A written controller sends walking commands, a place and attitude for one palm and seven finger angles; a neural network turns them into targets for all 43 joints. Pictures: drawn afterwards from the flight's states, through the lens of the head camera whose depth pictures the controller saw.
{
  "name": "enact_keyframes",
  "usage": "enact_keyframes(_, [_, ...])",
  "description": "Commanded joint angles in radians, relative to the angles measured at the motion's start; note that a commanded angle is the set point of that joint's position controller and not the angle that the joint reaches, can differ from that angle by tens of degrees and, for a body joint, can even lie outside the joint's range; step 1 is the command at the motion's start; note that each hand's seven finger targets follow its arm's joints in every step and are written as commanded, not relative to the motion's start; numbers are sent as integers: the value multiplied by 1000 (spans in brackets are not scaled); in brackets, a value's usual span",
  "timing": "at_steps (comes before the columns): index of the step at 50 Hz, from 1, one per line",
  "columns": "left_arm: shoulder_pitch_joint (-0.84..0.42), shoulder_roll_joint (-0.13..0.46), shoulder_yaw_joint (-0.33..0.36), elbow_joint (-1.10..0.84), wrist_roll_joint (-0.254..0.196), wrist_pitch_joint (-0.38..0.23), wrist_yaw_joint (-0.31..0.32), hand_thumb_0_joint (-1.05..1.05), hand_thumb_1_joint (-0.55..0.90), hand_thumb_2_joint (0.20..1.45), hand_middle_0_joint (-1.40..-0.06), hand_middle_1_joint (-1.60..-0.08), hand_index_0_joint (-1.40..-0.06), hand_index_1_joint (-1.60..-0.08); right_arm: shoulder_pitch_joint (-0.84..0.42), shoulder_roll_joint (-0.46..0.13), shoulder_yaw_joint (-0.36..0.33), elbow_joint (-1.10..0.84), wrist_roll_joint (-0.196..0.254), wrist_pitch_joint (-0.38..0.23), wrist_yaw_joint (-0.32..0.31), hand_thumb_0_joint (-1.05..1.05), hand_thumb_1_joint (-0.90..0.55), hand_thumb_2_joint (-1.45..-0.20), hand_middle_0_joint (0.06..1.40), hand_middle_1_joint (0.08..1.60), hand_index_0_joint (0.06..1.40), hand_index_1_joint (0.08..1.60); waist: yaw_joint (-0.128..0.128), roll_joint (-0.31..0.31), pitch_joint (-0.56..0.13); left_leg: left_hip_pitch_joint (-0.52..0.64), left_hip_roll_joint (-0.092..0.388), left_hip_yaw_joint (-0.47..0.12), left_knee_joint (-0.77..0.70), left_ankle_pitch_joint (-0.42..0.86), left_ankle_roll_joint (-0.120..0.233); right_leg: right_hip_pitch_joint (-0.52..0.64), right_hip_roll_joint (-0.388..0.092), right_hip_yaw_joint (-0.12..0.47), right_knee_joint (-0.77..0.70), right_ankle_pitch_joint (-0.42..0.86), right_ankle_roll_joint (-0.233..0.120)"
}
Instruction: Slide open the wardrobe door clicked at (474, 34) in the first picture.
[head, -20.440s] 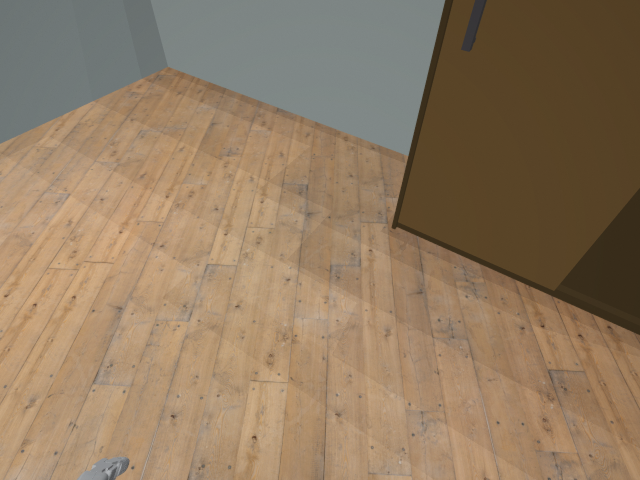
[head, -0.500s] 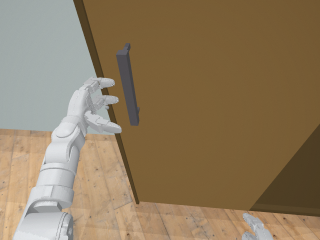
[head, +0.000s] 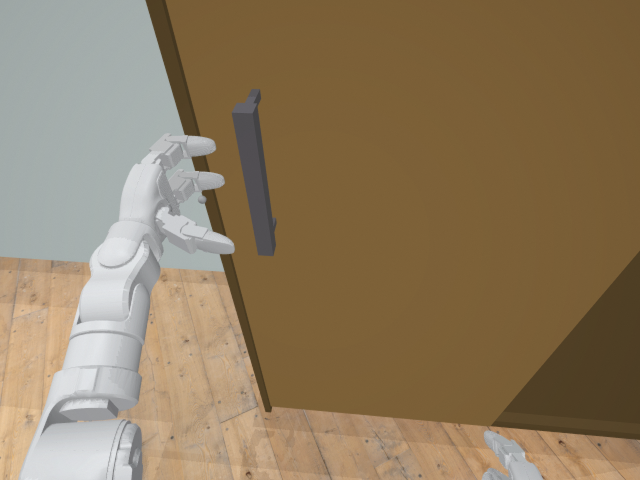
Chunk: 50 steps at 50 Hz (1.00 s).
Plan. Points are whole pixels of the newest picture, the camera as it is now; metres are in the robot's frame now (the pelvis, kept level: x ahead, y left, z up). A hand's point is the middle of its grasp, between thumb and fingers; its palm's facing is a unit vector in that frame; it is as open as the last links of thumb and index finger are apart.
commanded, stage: move the hooked fingers beside the handle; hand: left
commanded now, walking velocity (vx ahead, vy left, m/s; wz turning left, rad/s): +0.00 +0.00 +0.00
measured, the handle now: (261, 180) +0.45 +0.10 +0.16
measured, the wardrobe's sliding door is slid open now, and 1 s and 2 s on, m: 0.00 0.00 0.00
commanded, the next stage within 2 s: feel for the door with the fingertips in 1.30 s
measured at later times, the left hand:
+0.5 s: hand (202, 210) +0.39 +0.16 +0.17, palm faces -0.03 -1.00 -0.01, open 14.0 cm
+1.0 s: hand (200, 209) +0.38 +0.16 +0.18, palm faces -0.02 -1.00 -0.01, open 14.0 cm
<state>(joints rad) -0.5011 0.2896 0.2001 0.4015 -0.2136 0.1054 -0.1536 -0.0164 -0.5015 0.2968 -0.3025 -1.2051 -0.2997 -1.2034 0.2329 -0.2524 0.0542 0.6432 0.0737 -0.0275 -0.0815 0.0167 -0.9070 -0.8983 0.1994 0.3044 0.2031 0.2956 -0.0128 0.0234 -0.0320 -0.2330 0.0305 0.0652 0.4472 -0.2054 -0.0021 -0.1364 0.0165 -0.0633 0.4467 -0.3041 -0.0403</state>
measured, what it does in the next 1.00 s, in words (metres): stands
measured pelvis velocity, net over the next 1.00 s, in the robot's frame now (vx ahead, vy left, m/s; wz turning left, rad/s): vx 0.00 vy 0.00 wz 0.00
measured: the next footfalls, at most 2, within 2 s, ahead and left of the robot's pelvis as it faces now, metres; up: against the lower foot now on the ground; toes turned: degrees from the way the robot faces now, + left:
none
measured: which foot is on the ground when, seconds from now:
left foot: down 0.00-1.00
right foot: down 0.00-1.00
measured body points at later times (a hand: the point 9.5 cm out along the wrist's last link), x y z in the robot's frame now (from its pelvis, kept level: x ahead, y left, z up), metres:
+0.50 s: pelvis +0.00 +0.00 +0.00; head -0.01 -0.02 +0.45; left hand +0.38 +0.22 +0.17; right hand +0.15 -0.24 -0.10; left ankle +0.02 +0.12 -0.74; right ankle -0.04 -0.09 -0.74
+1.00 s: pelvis +0.00 +0.00 +0.00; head -0.01 -0.02 +0.45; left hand +0.37 +0.22 +0.18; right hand +0.14 -0.25 -0.10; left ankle +0.02 +0.12 -0.74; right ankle -0.04 -0.09 -0.74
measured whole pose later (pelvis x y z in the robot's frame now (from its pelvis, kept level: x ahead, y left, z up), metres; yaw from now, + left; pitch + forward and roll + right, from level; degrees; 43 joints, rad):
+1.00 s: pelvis +0.00 +0.00 +0.00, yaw +0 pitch -1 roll +0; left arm -0.44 0.28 0.21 0.36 -0.22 0.09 -0.17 -0.02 -0.50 0.30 -0.30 -1.20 -0.30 -1.20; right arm 0.26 -0.26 0.05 0.63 0.07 -0.02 -0.08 0.02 -0.91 -0.90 0.20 0.30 0.20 0.30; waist -0.01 0.03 -0.03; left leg -0.23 0.03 0.07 0.44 -0.20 0.00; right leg -0.13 0.02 -0.06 0.44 -0.30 -0.04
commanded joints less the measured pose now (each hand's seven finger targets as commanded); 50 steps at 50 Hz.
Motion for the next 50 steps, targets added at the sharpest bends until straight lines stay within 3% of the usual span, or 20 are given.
enact_keyframes(1, [-375, 153, 21, -95, -8, 12, -27, 0, -500, 300, -300, -1200, -300, -1200, -91, -128, -50, -140, 7, -34, -13, 0, -900, -900, 200, 300, 200, 300, 1, -9, -184, 179, -28, -45, -8, 191, 49, -91, -3, 33, -68, 355, 27])
enact_keyframes(3, [-335, 128, 9, -102, -19, 29, -43, 0, -500, 300, -300, -1200, -300, -1200, -94, -132, -56, -155, 9, -32, -10, 0, -900, -900, 200, 300, 200, 300, 7, -43, -198, 182, -29, -44, 0, 206, 51, -82, -4, 30, -65, 374, 29])
enact_keyframes(6, [-399, 116, -5, -229, -29, 1, -43, 0, -500, 300, -300, -1200, -300, -1200, -104, -125, -56, -177, 7, -39, -7, 0, -900, -900, 200, 300, 200, 300, 5, -31, -259, 217, -30, -50, 11, 251, 52, -69, -3, 29, -46, 413, 25])
enact_keyframes(9, [-473, 204, 65, -340, -33, -58, -14, 0, -500, 300, -300, -1200, -300, -1200, -106, -125, -57, -176, -2, -49, -10, 0, -900, -900, 200, 300, 200, 300, 9, -36, -312, 244, -28, -57, 8, 264, 54, -42, 0, 36, -46, 410, 25])
enact_keyframes(11, [-505, 220, 80, -355, -23, -83, 4, 0, -500, 300, -300, -1200, -300, -1200, -108, -119, -52, -167, -6, -53, -12, 0, -900, -900, 200, 300, 200, 300, 7, -33, -323, 251, -29, -55, 7, 270, 55, -31, 0, 38, -44, 415, 24])
enact_keyframes(13, [-475, 249, 103, -325, -10, -86, 19, 0, -500, 300, -300, -1200, -300, -1200, -100, -121, -52, -153, -9, -51, -11, 0, -900, -900, 200, 300, 200, 300, 13, -33, -309, 245, -25, -51, 5, 270, 55, -28, 1, 38, -48, 411, 25])
enact_keyframes(17, [-422, 159, 29, -172, -2, -19, 3, 0, -500, 300, -300, -1200, -300, -1200, -107, -116, -44, -138, 0, -36, -14, 0, -900, -900, 200, 300, 200, 300, 1, 9, -205, 204, -28, -46, -9, 205, 48, -78, -2, 37, -69, 355, 25])
enact_keyframes(18, [-366, 174, 48, -120, -4, 1, -4, 0, -500, 300, -300, -1200, -300, -1200, -99, -124, -49, -138, 2, -30, -14, 0, -900, -900, 200, 300, 200, 300, 9, -20, -192, 188, -27, -45, -7, 196, 49, -74, -3, 36, -73, 351, 27])
enact_keyframes(20, [-335, 131, 13, -104, -15, 33, -28, 0, -500, 300, -300, -1200, -300, -1200, -106, -125, -47, -155, 7, -22, -12, 0, -900, -900, 200, 300, 200, 300, 9, -34, -178, 170, -30, -44, -11, 187, 49, -78, -6, 32, -71, 353, 29])
enact_keyframes(22, [-354, 148, 25, -124, -23, 39, -40, 0, -500, 300, -300, -1200, -300, -1200, -100, -129, -50, -162, 6, -21, -13, 0, -900, -900, 200, 300, 200, 300, 7, -52, -205, 172, -30, -47, -5, 197, 50, -72, -5, 32, -65, 368, 28])
enact_keyframes(28, [-522, 211, 55, -359, -27, -81, -11, 0, -500, 300, -300, -1200, -300, -1200, -110, -122, -53, -174, -2, -46, -15, 0, -900, -900, 200, 300, 200, 300, 0, -7, -316, 252, -27, -55, 8, 244, 55, -46, -1, 40, -53, 380, 25])
enact_keyframes(29, [-555, 189, 34, -395, -21, -101, -4, 0, -500, 300, -300, -1200, -300, -1200, -112, -116, -53, -172, -5, -55, -13, 0, -900, -900, 200, 300, 200, 300, -3, 29, -343, 278, -28, -63, 8, 261, 54, -46, 0, 38, -48, 382, 20])
enact_keyframes(30, [-526, 209, 59, -376, -15, -108, 7, 0, -500, 300, -300, -1200, -300, -1200, -107, -115, -54, -163, -7, -60, -14, 0, -900, -900, 200, 300, 200, 300, 2, 31, -347, 289, -25, -63, 11, 271, 52, -47, 2, 38, -48, 384, 19])
enact_keyframes(31, [-513, 175, 30, -342, -16, -104, 8, 0, -500, 300, -300, -1200, -300, -1200, -105, -114, -49, -152, -8, -61, -14, 0, -900, -900, 200, 300, 200, 300, -4, 24, -324, 280, -26, -62, 9, 263, 52, -57, 3, 37, -50, 381, 21])
enact_keyframes(35, [-435, 177, 41, -102, -10, -20, 4, 0, -500, 300, -300, -1200, -300, -1200, -94, -127, -47, -120, 0, -40, -19, 0, -900, -900, 200, 300, 200, 300, -6, -52, -170, 175, -27, -54, -15, 149, 52, -103, 0, 37, -82, 293, 30])
enact_keyframes(37, [-392, 168, 37, -35, -8, 27, -8, 0, -500, 300, -300, -1200, -300, -1200, -91, -131, -46, -125, 3, -25, -19, 0, -900, -900, 200, 300, 200, 300, 3, -48, -151, 147, -29, -50, -19, 138, 49, -104, -6, 37, -84, 287, 30])
enact_keyframes(40, [-394, 175, 48, -74, -10, 30, -16, 0, -500, 300, -300, -1200, -300, -1200, -87, -130, -50, -151, 1, -19, -13, 0, -900, -900, 200, 300, 200, 300, 16, -27, -214, 159, -33, -49, -10, 184, 49, -65, -10, 35, -66, 341, 25])
enact_keyframes(45, [-430, 243, 114, -334, -28, -102, -13, 0, -500, 300, -300, -1200, -300, -1200, -104, -119, -57, -188, -7, -46, -6, 0, -900, -900, 200, 300, 200, 300, 30, -36, -368, 232, -31, -45, 9, 301, 57, 30, -5, 45, -34, 484, 25])
enact_keyframes(48, [-440, 234, 87, -325, -21, -121, -15, 0, -500, 300, -300, -1200, -300, -1200, -97, -124, -56, -163, -5, -55, -8, 0, -900, -900, 200, 300, 200, 300, 10, -20, -314, 242, -24, -41, 8, 285, 57, -13, 1, 42, -45, 454, 29])
enact_keyframes(50, [-395, 190, 55, -269, -18, -85, -21, 0, -500, 300, -300, -1200, -300, -1200, -104, -121, -55, -154, 1, -55, -10, 0, -900, -900, 200, 300, 200, 300, 6, 3, -247, 226, -25, -41, 2, 246, 54, -53, 1, 38, -56, 411, 28])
